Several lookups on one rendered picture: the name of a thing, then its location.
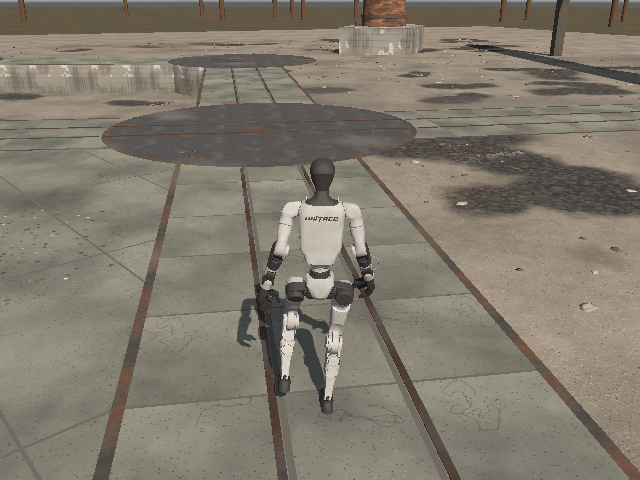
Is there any robot right shin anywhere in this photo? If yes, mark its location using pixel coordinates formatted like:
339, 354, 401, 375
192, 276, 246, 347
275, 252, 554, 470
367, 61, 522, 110
323, 336, 343, 401

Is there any left robot forearm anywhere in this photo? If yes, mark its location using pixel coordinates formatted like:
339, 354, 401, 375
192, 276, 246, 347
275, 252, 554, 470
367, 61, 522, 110
260, 241, 283, 290

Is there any left robot upper arm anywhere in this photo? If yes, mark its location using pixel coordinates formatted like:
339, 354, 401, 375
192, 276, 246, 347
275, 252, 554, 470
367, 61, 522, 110
273, 201, 301, 257

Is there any robot right hand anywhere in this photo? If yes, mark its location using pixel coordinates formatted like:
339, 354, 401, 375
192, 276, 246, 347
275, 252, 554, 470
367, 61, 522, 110
352, 277, 375, 298

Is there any right robot forearm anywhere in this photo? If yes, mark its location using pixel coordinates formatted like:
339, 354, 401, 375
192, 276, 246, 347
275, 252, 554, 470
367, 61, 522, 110
356, 242, 374, 281

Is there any right robot upper arm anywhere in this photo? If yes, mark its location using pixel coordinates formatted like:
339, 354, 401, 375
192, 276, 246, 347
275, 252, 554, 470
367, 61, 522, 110
342, 202, 367, 257

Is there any robot torso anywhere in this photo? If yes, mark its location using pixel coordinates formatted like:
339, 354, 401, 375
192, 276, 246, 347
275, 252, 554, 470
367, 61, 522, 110
298, 196, 345, 300

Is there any robot left hand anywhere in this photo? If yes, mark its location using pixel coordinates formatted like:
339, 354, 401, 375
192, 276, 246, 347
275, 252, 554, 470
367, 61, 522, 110
257, 286, 280, 314

